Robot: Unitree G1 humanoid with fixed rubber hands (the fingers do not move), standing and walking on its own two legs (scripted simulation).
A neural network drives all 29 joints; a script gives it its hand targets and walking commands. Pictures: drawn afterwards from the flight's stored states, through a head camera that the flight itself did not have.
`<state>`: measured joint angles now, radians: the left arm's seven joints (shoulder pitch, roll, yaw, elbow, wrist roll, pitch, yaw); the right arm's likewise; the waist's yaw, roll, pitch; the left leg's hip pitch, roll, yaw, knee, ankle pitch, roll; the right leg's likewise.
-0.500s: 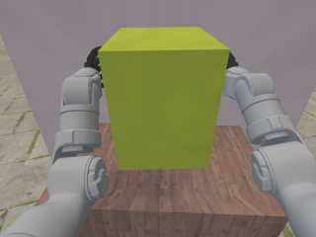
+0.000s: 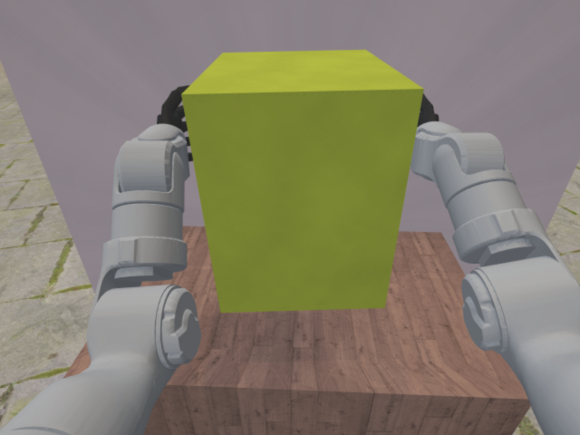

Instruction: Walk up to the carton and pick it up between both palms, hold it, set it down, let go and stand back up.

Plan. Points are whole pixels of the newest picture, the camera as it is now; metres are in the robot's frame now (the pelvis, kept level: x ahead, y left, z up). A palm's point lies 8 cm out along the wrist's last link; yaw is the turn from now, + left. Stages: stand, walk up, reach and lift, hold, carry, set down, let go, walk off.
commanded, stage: hold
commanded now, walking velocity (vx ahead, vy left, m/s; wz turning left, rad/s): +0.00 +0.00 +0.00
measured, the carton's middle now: (298, 171) +0.40 -0.01 +0.26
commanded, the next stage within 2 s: set down in 0.10 s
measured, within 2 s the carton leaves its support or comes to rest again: neither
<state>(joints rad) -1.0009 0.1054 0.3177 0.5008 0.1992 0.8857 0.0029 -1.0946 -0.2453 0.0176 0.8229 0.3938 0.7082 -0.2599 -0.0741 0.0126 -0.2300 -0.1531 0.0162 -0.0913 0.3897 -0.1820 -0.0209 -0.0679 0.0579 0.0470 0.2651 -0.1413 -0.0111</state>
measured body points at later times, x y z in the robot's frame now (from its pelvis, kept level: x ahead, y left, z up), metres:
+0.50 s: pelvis +0.00 +0.01 +0.00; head -0.10 +0.02 +0.44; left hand +0.40 +0.15 +0.35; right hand +0.38 -0.17 +0.33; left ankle +0.02 +0.13 -0.75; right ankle +0.00 -0.12 -0.75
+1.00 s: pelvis +0.00 +0.01 +0.00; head -0.07 +0.04 +0.44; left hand +0.40 +0.15 +0.28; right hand +0.37 -0.17 +0.24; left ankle +0.02 +0.13 -0.75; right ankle +0.00 -0.12 -0.75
